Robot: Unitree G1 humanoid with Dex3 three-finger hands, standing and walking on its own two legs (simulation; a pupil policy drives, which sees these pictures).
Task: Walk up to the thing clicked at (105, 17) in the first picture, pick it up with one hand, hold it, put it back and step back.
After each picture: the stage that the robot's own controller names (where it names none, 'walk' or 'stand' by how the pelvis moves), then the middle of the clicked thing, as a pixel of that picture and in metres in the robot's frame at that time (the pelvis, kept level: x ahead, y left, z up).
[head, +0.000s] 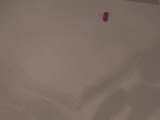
stand; (105, 16) +1.85 -0.35 -0.72
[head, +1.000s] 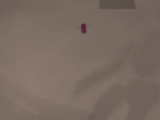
walk; (83, 28) +1.73 +0.05 -0.69
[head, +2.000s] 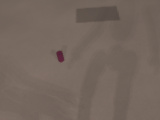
walk; (60, 56) +1.11 +0.29 -0.71
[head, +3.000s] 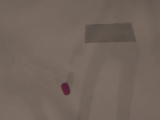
walk; (65, 89) +0.72 +0.22 -0.72
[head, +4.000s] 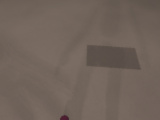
walk; out of the picture +0.47 +0.12 -0.70
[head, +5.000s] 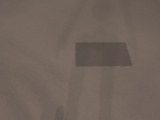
stand; out of the picture +0.35 +0.18 -0.71
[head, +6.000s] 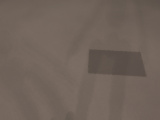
stand; out of the picture +0.34 +0.14 -0.71
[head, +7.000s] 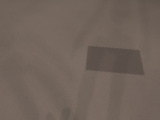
stand; out of the picture +0.35 +0.16 -0.72
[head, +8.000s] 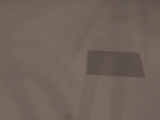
stand; out of the picture +0.33 +0.17 -0.72
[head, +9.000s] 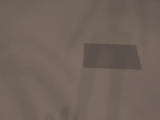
stand; out of the picture +0.34 +0.19 -0.72
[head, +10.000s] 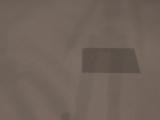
stand; out of the picture +0.31 +0.19 -0.72
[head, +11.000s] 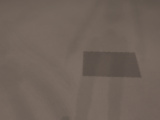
stand; out of the picture +0.31 +0.18 -0.72
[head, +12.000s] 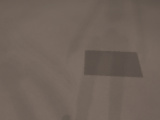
stand; out of the picture +0.31 +0.17 -0.72
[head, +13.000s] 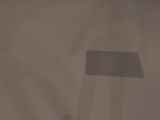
stand; out of the picture +0.31 +0.17 -0.73
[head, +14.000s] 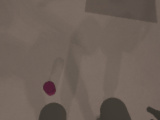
go down; (49, 88) +0.39 +0.15 -0.49
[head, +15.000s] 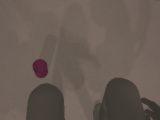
go down; (40, 69) +0.43 +0.15 -0.34
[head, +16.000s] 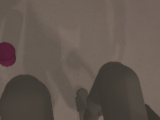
close in; (6, 55) +0.43 +0.18 -0.26
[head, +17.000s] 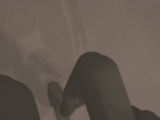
close; out of the picture +0.43 +0.21 -0.24
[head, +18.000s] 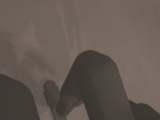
lift; out of the picture +0.42 +0.21 -0.23
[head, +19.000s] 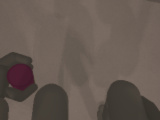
lift; (22, 80) +0.32 +0.20 -0.07
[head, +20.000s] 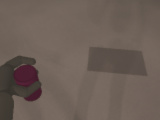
hold; (29, 83) +0.33 +0.18 +0.05
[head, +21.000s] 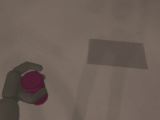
hold; (35, 89) +0.32 +0.16 +0.01
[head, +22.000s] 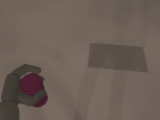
hold; (35, 91) +0.32 +0.17 +0.01
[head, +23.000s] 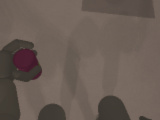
crouch; (29, 65) +0.40 +0.16 -0.06
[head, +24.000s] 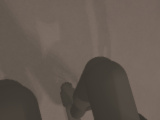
lower; out of the picture +0.45 +0.21 -0.20
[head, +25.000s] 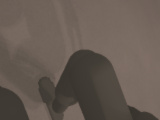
lower; out of the picture +0.45 +0.24 -0.24
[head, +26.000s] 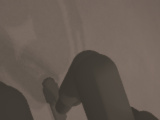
lower; out of the picture +0.44 +0.23 -0.24
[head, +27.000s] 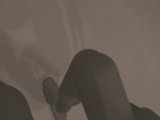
lower; out of the picture +0.44 +0.22 -0.24
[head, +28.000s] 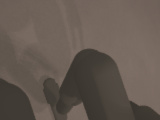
rest; out of the picture +0.44 +0.22 -0.23
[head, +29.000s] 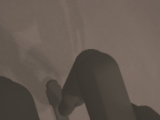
open; out of the picture +0.42 +0.20 -0.23
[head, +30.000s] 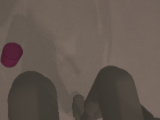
stand; (11, 55) +0.42 +0.18 -0.26
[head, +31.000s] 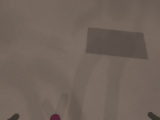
stand; out of the picture +0.36 +0.14 -0.61
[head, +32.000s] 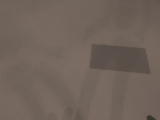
stand; out of the picture +0.35 +0.15 -0.67
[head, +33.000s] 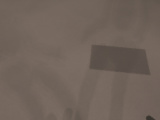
stand; out of the picture +0.35 +0.15 -0.67
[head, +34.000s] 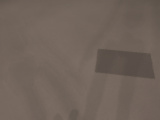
walk; out of the picture +0.37 +0.15 -0.72
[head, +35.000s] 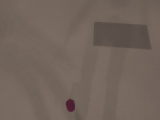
walk; (70, 105) +0.44 +0.09 -0.70
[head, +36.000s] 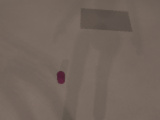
walk; (61, 77) +0.68 +0.12 -0.69
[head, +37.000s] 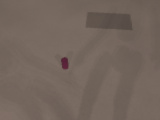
stand; (64, 63) +0.98 +0.18 -0.70
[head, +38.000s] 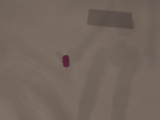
stand; (66, 61) +0.97 +0.13 -0.72
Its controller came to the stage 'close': yes
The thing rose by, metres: 0.72
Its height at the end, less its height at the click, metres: +0.00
